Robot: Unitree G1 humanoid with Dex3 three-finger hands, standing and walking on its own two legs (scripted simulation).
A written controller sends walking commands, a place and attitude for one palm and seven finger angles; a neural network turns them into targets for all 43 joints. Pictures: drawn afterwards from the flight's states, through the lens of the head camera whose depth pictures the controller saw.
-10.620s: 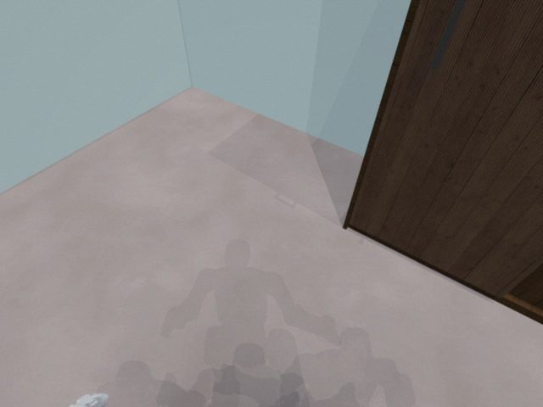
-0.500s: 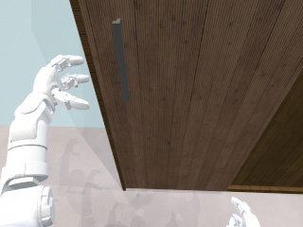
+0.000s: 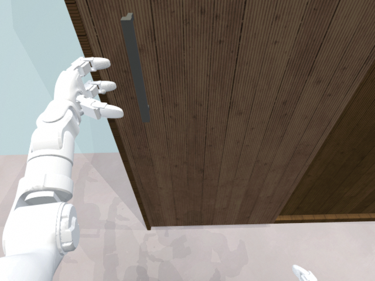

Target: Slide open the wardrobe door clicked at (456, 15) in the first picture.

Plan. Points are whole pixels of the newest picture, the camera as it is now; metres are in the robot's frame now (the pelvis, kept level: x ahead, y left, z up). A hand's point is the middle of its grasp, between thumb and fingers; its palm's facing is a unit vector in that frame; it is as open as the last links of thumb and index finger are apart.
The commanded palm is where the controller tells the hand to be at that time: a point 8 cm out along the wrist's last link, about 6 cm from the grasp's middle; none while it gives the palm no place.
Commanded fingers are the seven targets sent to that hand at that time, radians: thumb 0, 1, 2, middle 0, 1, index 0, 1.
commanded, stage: move the hooked fingers beside the handle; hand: left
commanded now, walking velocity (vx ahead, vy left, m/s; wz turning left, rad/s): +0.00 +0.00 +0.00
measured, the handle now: (139, 74) +0.52 +0.13 +0.20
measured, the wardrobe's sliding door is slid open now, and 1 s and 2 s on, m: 0.00 0.00 0.00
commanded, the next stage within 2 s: feel for the door with the fingertips in 0.86 s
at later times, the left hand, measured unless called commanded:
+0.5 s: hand (105, 88) +0.44 +0.19 +0.21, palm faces +0.05 -1.00 +0.00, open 14.0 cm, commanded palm +0.42 +0.24 +0.20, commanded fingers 0.00 -0.50 0.30 -0.30 -1.20 -0.30 -1.20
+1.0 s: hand (106, 92) +0.43 +0.18 +0.21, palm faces +0.06 -1.00 +0.00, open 14.0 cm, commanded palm +0.41 +0.23 +0.20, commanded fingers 0.00 -0.50 0.30 -0.30 -1.20 -0.30 -1.20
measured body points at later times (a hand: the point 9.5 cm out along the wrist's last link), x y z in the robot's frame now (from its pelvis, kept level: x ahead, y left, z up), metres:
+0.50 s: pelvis +0.00 +0.00 +0.00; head +0.00 -0.01 +0.45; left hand +0.43 +0.24 +0.21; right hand +0.09 -0.26 -0.11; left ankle +0.00 +0.12 -0.74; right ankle -0.02 -0.10 -0.74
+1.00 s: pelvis +0.00 +0.00 +0.00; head -0.01 -0.01 +0.45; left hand +0.42 +0.24 +0.21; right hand +0.10 -0.26 -0.11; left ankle +0.00 +0.12 -0.74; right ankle -0.02 -0.10 -0.74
